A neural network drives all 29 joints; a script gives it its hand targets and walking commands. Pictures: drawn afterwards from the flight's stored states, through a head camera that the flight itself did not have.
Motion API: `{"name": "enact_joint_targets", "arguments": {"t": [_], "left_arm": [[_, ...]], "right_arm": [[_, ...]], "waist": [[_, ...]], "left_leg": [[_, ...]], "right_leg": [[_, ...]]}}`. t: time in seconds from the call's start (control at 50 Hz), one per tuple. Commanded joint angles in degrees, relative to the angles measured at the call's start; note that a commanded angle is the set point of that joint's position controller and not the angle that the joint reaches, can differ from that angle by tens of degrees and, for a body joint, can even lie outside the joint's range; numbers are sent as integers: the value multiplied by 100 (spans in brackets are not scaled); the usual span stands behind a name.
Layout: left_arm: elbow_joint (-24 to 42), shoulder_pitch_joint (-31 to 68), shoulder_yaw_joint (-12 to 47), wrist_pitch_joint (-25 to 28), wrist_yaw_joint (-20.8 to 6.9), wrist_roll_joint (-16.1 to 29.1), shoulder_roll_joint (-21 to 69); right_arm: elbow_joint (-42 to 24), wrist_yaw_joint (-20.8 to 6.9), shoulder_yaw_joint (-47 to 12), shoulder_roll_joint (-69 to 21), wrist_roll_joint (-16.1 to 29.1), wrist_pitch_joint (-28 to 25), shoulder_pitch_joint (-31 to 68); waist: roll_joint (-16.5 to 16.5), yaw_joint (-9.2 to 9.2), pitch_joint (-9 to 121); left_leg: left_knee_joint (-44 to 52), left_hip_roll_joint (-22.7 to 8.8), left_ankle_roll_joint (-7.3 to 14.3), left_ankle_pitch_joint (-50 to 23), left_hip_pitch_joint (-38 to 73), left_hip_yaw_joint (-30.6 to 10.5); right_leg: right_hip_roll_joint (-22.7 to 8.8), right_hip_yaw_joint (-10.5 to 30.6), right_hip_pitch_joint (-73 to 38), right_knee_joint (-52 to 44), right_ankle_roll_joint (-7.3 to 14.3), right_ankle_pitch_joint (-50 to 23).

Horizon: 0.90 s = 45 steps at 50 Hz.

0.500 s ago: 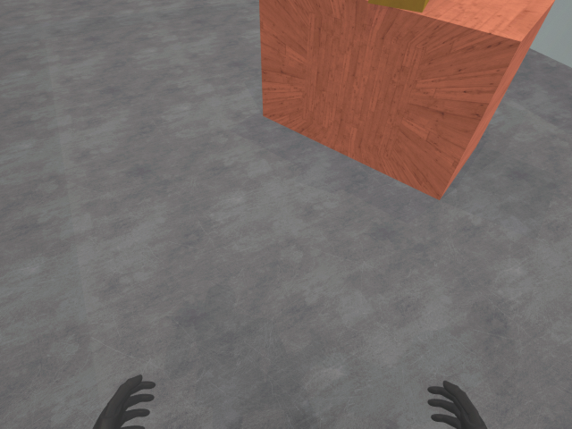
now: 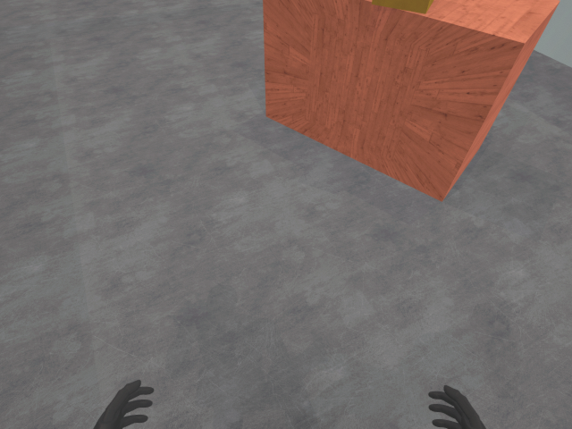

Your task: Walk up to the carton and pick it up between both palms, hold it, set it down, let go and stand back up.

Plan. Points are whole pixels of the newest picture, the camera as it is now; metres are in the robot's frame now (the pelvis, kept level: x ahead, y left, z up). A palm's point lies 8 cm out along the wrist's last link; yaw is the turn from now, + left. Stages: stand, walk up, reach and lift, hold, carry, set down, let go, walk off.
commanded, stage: stand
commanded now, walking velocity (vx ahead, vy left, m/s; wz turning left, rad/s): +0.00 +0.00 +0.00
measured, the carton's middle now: out of the picture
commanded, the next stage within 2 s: walk up in 0.68 s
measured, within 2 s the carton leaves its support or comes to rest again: neither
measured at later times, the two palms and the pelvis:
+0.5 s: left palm out of the picture +0.12 +0.25 -0.09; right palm out of the picture +0.13 -0.25 -0.08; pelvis +0.00 +0.00 +0.00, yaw +1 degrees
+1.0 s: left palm out of the picture +0.12 +0.26 -0.09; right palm out of the picture +0.12 -0.28 -0.08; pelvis +0.01 -0.01 +0.00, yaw -4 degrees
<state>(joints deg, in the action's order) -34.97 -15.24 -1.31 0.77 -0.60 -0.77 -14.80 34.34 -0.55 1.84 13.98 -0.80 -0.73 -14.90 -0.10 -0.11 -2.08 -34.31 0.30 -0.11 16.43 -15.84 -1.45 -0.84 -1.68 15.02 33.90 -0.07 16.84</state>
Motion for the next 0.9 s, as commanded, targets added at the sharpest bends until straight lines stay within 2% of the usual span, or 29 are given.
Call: {"name": "enact_joint_targets", "arguments": {"t": [0.0,0.84,0.86,0.88], "left_arm": [[461,63,-190,90,20,4,-692],[339,-28,-162,68,32,19,-748],[228,-649,-437,91,-95,-133,-990],[223,-499,-431,68,-154,-143,-1024]], "right_arm": [[-477,19,187,732,3,-98,90],[-367,32,173,755,11,-77,39],[-556,-70,472,1072,-426,-140,92],[-552,-85,546,1159,-508,-171,-182]], "waist": [[-31,0,182],[-42,-8,162],[-401,-6,653],[-442,251,129]], "left_leg": [[714,-475,209,-417,-80,-548],[737,-444,198,-566,-64,-643],[258,-457,487,2455,780,-498],[379,-669,655,3364,1097,-952]], "right_leg": [[-468,582,21,-705,206,-300],[-521,499,-47,-796,215,-294],[-418,1161,817,-375,586,2474],[-435,1181,2090,-330,563,2996]]}}
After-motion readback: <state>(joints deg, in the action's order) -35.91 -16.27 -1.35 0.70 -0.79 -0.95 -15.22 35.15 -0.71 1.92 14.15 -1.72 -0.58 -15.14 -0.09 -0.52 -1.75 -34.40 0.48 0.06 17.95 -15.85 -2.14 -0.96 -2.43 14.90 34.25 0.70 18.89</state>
